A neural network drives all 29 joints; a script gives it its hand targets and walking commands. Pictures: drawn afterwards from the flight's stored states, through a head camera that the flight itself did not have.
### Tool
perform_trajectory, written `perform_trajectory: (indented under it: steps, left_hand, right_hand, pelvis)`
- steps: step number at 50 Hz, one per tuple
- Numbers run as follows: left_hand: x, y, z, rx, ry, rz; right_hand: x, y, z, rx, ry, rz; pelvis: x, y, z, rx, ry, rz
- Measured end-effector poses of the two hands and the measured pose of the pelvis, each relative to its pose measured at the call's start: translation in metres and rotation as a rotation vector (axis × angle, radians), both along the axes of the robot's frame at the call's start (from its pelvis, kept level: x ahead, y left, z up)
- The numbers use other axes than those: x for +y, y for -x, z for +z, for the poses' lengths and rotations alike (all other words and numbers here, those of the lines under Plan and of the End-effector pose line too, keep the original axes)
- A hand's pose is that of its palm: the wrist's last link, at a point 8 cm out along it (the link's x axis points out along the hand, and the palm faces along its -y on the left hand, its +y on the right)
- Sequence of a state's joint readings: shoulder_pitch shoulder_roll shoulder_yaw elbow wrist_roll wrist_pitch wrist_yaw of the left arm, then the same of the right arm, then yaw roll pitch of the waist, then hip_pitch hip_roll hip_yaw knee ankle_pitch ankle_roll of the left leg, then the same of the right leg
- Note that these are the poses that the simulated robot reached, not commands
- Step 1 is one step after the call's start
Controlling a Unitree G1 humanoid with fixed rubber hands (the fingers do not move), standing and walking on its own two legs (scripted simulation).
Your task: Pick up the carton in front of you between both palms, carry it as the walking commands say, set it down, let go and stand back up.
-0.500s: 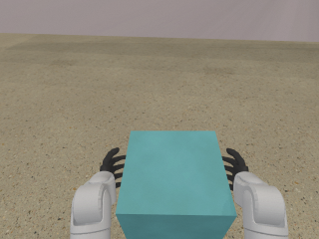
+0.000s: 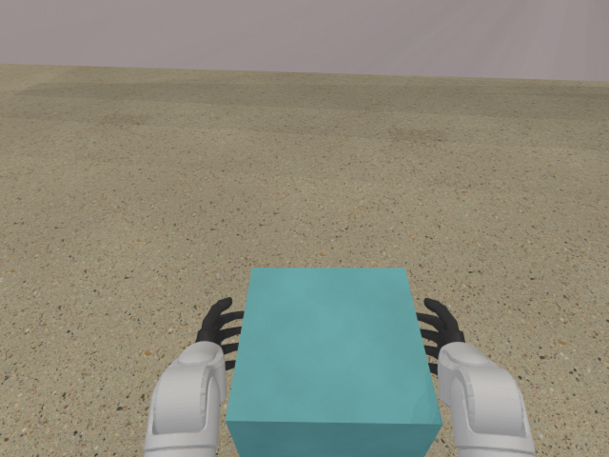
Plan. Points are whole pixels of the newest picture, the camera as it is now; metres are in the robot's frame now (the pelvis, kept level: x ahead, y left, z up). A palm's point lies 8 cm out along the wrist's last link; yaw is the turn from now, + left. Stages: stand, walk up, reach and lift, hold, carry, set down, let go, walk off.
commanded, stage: carry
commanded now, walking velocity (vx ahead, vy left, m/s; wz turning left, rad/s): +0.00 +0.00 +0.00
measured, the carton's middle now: (327, 381) +0.27 +0.00 -0.02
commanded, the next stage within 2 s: hold in 1.10 s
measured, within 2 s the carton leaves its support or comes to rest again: neither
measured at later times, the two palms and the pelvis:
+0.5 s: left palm (212, 350) +0.28 +0.15 +0.04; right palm (437, 352) +0.28 -0.14 +0.04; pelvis -0.01 +0.01 +0.00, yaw +0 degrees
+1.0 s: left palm (203, 353) +0.28 +0.17 +0.04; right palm (429, 353) +0.28 -0.13 +0.04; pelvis -0.01 +0.02 +0.00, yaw +0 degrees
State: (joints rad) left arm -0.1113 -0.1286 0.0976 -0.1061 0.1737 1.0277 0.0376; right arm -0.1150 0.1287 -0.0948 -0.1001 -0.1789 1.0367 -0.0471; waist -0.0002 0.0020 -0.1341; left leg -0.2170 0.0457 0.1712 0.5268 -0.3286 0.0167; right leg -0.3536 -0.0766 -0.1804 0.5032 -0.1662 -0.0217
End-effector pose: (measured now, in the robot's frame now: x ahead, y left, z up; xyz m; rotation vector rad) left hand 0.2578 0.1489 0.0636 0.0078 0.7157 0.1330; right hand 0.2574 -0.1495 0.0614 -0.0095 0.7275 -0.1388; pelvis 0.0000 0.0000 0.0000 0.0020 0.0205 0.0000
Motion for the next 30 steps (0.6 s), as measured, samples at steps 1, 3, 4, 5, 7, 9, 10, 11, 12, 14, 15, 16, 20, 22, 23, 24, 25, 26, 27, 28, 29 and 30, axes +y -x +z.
perform_trajectory:
  steps: [1, 3, 4, 5, 7, 9, 10, 11, 12, 14, 15, 16, 20, 22, 23, 24, 25, 26, 27, 28, 29, 30]
  left_hand:
    - [0.0, 0.0, -0.002, -0.002, -0.003, -0.002]
    - [0.001, 0.0, -0.006, -0.003, -0.011, -0.006]
    - [0.001, 0.0, -0.008, -0.004, -0.014, -0.008]
    - [0.002, 0.0, -0.01, -0.004, -0.017, -0.01]
    - [0.002, -0.001, -0.014, -0.005, -0.022, -0.015]
    - [0.002, -0.003, -0.019, -0.006, -0.028, -0.02]
    - [0.002, -0.004, -0.021, -0.008, -0.031, -0.023]
    - [0.003, -0.006, -0.023, -0.009, -0.033, -0.025]
    - [0.003, -0.008, -0.025, -0.011, -0.035, -0.027]
    - [0.003, -0.011, -0.028, -0.018, -0.038, -0.029]
    - [0.003, -0.013, -0.029, -0.023, -0.038, -0.029]
    - [0.003, -0.014, -0.029, -0.028, -0.038, -0.029]
    - [0.004, -0.02, -0.028, -0.055, -0.037, -0.026]
    - [0.005, -0.021, -0.026, -0.067, -0.034, -0.023]
    - [0.005, -0.021, -0.025, -0.072, -0.033, -0.022]
    - [0.006, -0.021, -0.024, -0.075, -0.032, -0.021]
    - [0.006, -0.021, -0.023, -0.077, -0.032, -0.02]
    - [0.007, -0.02, -0.023, -0.076, -0.032, -0.02]
    - [0.007, -0.02, -0.023, -0.073, -0.032, -0.02]
    - [0.007, -0.02, -0.023, -0.069, -0.033, -0.02]
    - [0.008, -0.019, -0.024, -0.065, -0.033, -0.02]
    - [0.008, -0.019, -0.024, -0.061, -0.033, -0.019]
  right_hand:
    - [0.0, 0.0, -0.002, -0.002, 0.003, 0.003]
    - [0.001, 0.0, -0.006, -0.003, 0.011, 0.008]
    - [0.001, 0.0, -0.008, -0.004, 0.014, 0.011]
    - [0.002, 0.0, -0.01, -0.004, 0.016, 0.013]
    - [0.002, -0.001, -0.015, -0.005, 0.021, 0.017]
    - [0.002, -0.003, -0.019, -0.007, 0.026, 0.021]
    - [0.003, -0.004, -0.021, -0.008, 0.028, 0.022]
    - [0.003, -0.006, -0.023, -0.009, 0.03, 0.024]
    - [0.003, -0.007, -0.025, -0.011, 0.033, 0.025]
    - [0.003, -0.01, -0.028, -0.018, 0.035, 0.026]
    - [0.003, -0.012, -0.029, -0.023, 0.035, 0.026]
    - [0.003, -0.014, -0.029, -0.028, 0.035, 0.025]
    - [0.004, -0.019, -0.029, -0.055, 0.033, 0.022]
    - [0.005, -0.02, -0.027, -0.067, 0.029, 0.019]
    - [0.005, -0.021, -0.025, -0.072, 0.028, 0.018]
    - [0.006, -0.021, -0.024, -0.076, 0.027, 0.017]
    - [0.006, -0.021, -0.024, -0.077, 0.026, 0.017]
    - [0.006, -0.02, -0.023, -0.076, 0.025, 0.017]
    - [0.007, -0.02, -0.023, -0.074, 0.026, 0.018]
    - [0.007, -0.02, -0.023, -0.07, 0.026, 0.019]
    - [0.008, -0.02, -0.024, -0.065, 0.027, 0.02]
    - [0.008, -0.019, -0.024, -0.061, 0.028, 0.021]
  pelvis:
    - [0.0, 0.001, 0.0, 0.0, 0.0, 0.0]
    - [0.001, 0.003, 0.0, 0.001, 0.0, 0.0]
    - [0.001, 0.004, 0.0, 0.001, 0.0, 0.0]
    - [0.001, 0.004, 0.0, 0.001, 0.0, 0.0]
    - [0.002, 0.006, 0.0, 0.001, 0.0, 0.0]
    - [0.002, 0.008, 0.0, 0.001, -0.001, 0.0]
    - [0.003, 0.009, 0.0, 0.001, -0.001, 0.0]
    - [0.003, 0.009, 0.0, 0.001, -0.001, 0.0]
    - [0.003, 0.01, 0.0, 0.001, -0.001, 0.0]
    - [0.003, 0.011, 0.0, 0.002, -0.001, 0.0]
    - [0.003, 0.012, -0.001, 0.003, -0.002, 0.0]
    - [0.004, 0.013, -0.001, 0.003, -0.002, 0.0]
    - [0.004, 0.013, -0.001, 0.007, -0.001, 0.001]
    - [0.005, 0.013, -0.001, 0.009, -0.001, 0.002]
    - [0.005, 0.012, -0.001, 0.01, 0.0, 0.003]
    - [0.006, 0.011, -0.001, 0.011, 0.0, 0.003]
    - [0.006, 0.011, -0.001, 0.011, 0.001, 0.003]
    - [0.006, 0.01, -0.002, 0.011, 0.001, 0.003]
    - [0.007, 0.01, -0.002, 0.011, 0.001, 0.004]
    - [0.007, 0.009, -0.002, 0.011, 0.002, 0.004]
    - [0.007, 0.008, -0.002, 0.01, 0.002, 0.004]
    - [0.008, 0.008, -0.002, 0.01, 0.002, 0.004]
